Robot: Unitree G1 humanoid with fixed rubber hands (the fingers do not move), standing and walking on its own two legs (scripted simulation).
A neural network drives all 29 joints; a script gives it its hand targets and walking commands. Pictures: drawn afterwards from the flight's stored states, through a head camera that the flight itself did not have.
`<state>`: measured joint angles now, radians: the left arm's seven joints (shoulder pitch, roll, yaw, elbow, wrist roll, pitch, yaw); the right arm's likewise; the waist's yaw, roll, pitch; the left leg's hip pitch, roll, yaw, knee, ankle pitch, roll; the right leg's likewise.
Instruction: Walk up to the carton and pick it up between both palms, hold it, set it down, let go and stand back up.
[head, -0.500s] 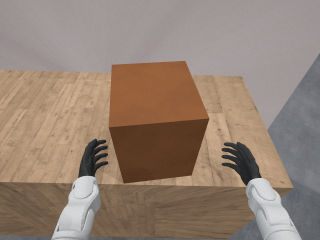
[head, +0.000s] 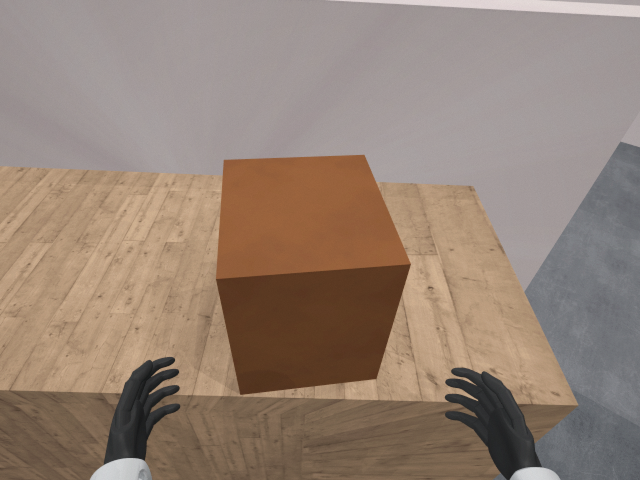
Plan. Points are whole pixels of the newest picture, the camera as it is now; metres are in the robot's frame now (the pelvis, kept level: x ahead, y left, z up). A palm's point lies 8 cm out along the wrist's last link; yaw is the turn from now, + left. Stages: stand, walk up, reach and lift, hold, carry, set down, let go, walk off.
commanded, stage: set down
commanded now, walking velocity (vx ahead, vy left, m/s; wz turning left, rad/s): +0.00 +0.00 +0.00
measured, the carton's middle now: (303, 273) +0.41 +0.04 +0.05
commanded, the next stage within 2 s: let go in 1.44 s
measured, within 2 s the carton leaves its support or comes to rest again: neither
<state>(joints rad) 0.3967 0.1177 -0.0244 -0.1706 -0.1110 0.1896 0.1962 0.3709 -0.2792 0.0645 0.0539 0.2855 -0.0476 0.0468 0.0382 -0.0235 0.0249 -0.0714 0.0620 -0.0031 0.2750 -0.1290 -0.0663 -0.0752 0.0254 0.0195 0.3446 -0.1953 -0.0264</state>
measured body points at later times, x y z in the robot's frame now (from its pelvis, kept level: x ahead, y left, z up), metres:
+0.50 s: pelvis -0.01 +0.02 +0.00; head +0.00 +0.03 +0.45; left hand +0.20 +0.21 -0.01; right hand +0.19 -0.21 +0.00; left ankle +0.02 +0.16 -0.75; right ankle +0.00 -0.10 -0.75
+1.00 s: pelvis +0.02 +0.02 +0.00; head +0.03 +0.02 +0.45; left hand +0.18 +0.23 -0.04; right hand +0.18 -0.21 -0.04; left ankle +0.02 +0.16 -0.75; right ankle +0.00 -0.10 -0.75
